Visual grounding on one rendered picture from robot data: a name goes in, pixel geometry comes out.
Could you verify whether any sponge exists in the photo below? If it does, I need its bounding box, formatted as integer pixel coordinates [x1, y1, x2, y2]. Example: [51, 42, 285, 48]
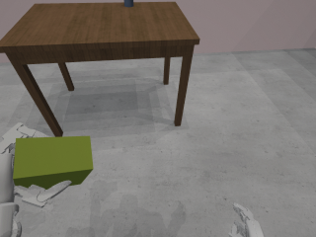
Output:
[13, 135, 94, 190]

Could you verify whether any left robot forearm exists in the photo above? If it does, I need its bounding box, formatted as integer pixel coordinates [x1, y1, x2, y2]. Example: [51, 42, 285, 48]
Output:
[0, 202, 22, 237]

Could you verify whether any table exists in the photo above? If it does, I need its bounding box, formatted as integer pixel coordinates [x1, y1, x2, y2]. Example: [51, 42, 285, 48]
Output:
[0, 1, 200, 137]

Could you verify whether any right robot hand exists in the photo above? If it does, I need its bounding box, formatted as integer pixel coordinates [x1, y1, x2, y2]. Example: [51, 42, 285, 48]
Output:
[228, 202, 266, 237]

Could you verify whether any left robot hand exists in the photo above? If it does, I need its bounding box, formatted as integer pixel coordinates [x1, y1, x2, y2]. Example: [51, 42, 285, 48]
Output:
[0, 122, 72, 208]

